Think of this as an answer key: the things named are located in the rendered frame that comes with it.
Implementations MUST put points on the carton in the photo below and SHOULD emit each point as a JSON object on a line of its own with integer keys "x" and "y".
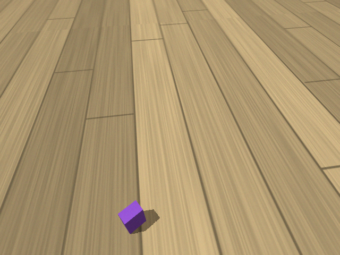
{"x": 132, "y": 216}

